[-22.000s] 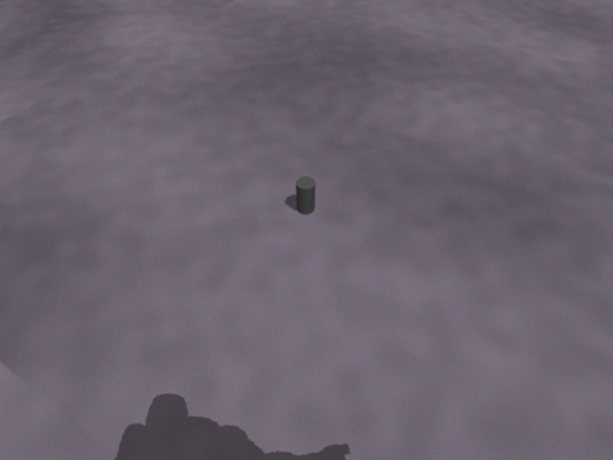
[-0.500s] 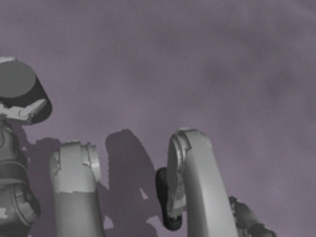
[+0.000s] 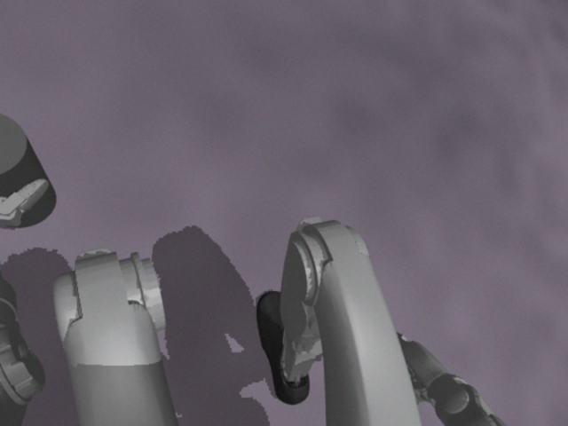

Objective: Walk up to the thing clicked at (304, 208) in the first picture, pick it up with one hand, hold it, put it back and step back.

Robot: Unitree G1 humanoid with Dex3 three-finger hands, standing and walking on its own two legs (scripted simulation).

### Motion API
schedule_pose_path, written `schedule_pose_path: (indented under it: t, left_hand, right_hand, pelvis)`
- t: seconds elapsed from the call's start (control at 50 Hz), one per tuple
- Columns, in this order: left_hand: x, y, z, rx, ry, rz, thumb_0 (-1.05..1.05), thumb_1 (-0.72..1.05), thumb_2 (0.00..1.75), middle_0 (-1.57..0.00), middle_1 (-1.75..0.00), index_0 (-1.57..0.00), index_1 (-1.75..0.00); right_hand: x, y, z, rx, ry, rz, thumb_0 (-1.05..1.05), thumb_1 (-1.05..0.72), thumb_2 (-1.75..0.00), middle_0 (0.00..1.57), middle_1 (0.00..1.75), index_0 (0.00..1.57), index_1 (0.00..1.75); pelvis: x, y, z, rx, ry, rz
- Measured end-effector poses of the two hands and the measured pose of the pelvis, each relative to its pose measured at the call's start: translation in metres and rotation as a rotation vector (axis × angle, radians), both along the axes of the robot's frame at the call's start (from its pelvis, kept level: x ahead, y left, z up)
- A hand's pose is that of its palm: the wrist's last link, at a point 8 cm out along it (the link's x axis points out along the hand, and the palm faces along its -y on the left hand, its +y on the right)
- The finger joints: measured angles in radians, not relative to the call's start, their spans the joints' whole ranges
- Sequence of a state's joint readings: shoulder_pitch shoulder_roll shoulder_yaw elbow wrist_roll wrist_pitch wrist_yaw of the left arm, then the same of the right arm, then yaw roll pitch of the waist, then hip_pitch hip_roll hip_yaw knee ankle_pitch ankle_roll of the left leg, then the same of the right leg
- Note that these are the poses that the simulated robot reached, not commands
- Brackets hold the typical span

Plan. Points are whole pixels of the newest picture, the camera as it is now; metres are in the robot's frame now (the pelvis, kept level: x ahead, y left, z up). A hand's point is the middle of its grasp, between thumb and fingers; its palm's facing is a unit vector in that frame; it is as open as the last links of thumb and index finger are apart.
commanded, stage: lower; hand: left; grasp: from the side
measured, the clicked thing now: (4, 176) +0.44 +0.29 -0.15
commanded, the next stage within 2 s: loosen in 0.90 s
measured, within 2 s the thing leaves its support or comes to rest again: rests again in 1.86 s
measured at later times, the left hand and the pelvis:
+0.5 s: hand (5, 173) +0.45 +0.29 -0.17, palm faces +0.40 -0.92 -0.02, open 11.4 cm; pelvis +0.00 +0.01 -0.01, yaw -3 degrees
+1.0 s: hand (9, 177) +0.45 +0.29 -0.18, palm faces +0.40 -0.92 -0.01, open 11.4 cm; pelvis -0.01 +0.02 -0.01, yaw -5 degrees
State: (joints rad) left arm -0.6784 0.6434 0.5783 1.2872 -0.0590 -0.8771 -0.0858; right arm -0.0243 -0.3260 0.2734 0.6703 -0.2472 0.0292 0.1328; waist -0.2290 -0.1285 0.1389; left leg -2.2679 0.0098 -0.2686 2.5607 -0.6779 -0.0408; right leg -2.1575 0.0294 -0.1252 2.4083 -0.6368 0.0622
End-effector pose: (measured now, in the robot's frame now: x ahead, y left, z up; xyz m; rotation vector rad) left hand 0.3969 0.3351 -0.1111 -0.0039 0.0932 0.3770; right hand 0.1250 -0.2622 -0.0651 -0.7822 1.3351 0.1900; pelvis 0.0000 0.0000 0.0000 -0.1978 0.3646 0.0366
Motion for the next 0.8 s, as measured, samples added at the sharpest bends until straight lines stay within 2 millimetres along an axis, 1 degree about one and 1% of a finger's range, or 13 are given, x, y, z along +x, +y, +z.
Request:
schedule_pose_path:
  t: [0.14, 0.26, 0.46, 0.8]
  left_hand:
    - [0.004, -0.001, -0.023, -0.003, -0.012, 0.015, 0.01, -0.51, 1.05, -0.67, -0.92, -0.65, -0.91]
    - [0.009, 0.000, -0.036, 0.010, -0.013, 0.012, 0.01, -0.52, 1.05, -0.68, -0.92, -0.65, -0.91]
    - [0.009, 0.000, -0.050, 0.012, -0.002, 0.033, 0.01, -0.51, 1.05, -0.67, -0.92, -0.65, -0.91]
    - [0.013, 0.000, -0.068, 0.010, -0.010, 0.030, 0.00, -0.50, 1.04, -0.66, -0.94, -0.63, -0.92]
  right_hand:
    - [-0.002, 0.002, 0.007, -0.043, 0.024, 0.058, 0.00, -0.94, -0.90, 0.21, 0.30, 0.20, 0.30]
    - [-0.003, 0.002, 0.012, -0.077, 0.051, 0.099, 0.00, -0.94, -0.90, 0.21, 0.30, 0.20, 0.30]
    - [-0.004, 0.004, 0.018, -0.107, 0.073, 0.150, 0.00, -0.93, -0.90, 0.21, 0.30, 0.20, 0.30]
    - [-0.002, 0.016, 0.025, -0.142, 0.081, 0.214, 0.00, -0.92, -0.90, 0.21, 0.30, 0.20, 0.30]
  pelvis:
    - [-0.001, 0.003, -0.006, -0.020, -0.036, -0.011]
    - [-0.002, 0.005, -0.007, -0.038, -0.056, -0.017]
    - [-0.004, 0.008, -0.009, -0.060, -0.084, -0.029]
    - [-0.007, 0.014, -0.012, -0.095, -0.124, -0.049]
